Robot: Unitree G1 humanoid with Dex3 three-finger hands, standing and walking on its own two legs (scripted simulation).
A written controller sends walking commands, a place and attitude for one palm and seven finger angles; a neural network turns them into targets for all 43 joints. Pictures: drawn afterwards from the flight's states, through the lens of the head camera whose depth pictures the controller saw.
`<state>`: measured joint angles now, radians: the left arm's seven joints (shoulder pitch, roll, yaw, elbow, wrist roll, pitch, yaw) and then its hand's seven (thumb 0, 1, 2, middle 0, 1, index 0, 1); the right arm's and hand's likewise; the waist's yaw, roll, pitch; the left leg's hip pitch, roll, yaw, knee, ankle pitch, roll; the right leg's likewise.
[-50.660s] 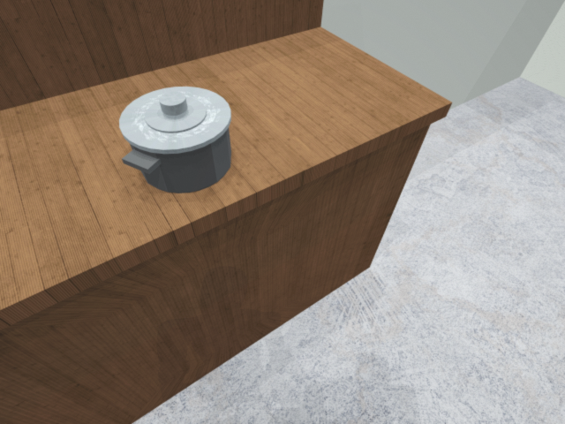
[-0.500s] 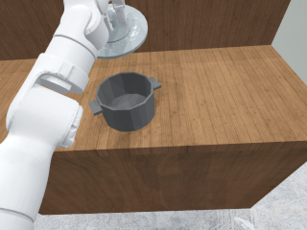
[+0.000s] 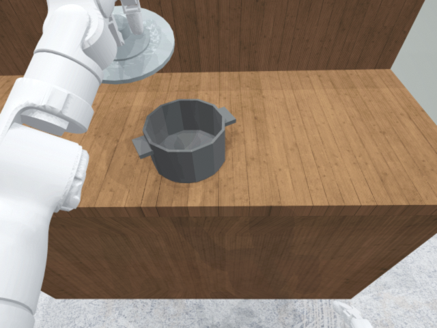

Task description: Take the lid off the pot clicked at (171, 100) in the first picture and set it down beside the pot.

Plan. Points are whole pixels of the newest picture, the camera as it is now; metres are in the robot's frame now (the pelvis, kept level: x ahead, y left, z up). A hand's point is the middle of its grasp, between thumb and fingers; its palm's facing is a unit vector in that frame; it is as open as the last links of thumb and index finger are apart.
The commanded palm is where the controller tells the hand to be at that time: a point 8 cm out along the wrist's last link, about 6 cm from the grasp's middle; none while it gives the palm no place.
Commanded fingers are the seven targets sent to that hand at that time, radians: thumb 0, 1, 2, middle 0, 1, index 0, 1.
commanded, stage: move the lid sideways beside the pot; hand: left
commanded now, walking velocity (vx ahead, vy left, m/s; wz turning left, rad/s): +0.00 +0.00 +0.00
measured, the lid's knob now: (115, 27) +0.51 +0.16 +0.30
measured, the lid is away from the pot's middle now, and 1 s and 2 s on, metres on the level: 0.10 0.22 0.25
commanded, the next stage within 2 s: lower the lid onto the table in 1.54 s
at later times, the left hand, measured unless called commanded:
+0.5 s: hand (85, 26) +0.48 +0.19 +0.32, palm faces -0.09 -0.05 -0.99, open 6.3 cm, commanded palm +0.46 +0.20 +0.37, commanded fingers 0.00 0.66 1.02 -0.87 -1.01 -0.97 -1.04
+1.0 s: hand (36, 40) +0.47 +0.27 +0.31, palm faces -0.13 -0.06 -0.99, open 6.3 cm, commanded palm +0.46 +0.26 +0.37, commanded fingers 0.00 0.66 1.02 -0.87 -1.01 -0.97 -1.04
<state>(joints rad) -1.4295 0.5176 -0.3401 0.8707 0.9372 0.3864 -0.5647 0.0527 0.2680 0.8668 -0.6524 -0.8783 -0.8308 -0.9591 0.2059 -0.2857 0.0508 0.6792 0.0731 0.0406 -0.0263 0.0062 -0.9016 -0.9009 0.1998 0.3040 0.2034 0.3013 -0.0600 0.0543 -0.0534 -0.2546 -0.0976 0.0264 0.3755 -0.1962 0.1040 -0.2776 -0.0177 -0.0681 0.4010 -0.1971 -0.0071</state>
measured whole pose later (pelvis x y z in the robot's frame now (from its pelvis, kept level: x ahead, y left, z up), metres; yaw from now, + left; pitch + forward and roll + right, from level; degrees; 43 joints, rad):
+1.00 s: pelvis +0.00 +0.01 +0.00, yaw +0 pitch +5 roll -1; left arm -1.38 0.75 -0.27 0.90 0.97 0.29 -0.60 0.06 0.27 0.87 -0.65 -0.88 -0.84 -0.96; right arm 0.22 -0.30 0.05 0.68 0.09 0.10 -0.04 0.00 -0.90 -0.90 0.20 0.30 0.20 0.30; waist -0.07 0.05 -0.03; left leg -0.28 -0.10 0.02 0.39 -0.20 0.11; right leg -0.28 -0.02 -0.08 0.37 -0.18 0.00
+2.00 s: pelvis +0.02 +0.03 +0.00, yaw +1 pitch +7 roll -2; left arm -1.40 0.77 -0.22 0.99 0.99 0.26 -0.59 0.06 0.28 0.86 -0.65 -0.88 -0.84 -0.97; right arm 0.25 -0.29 0.06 0.69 0.09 0.08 -0.03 0.00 -0.90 -0.90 0.20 0.30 0.21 0.30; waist -0.09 0.06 -0.03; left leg -0.31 -0.11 0.01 0.41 -0.22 0.14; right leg -0.29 -0.02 -0.08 0.36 -0.19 0.01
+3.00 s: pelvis +0.01 +0.02 +0.00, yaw +0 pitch +7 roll -2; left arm -1.25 0.77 -0.14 1.06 0.96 0.13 -0.54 0.06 0.28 0.86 -0.64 -0.87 -0.85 -0.98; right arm 0.31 -0.30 0.03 0.70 0.08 0.08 -0.03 0.00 -0.90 -0.90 0.20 0.30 0.21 0.30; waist -0.12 0.04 -0.02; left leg -0.31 -0.09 0.02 0.43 -0.24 0.13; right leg -0.30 -0.01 -0.06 0.37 -0.19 0.01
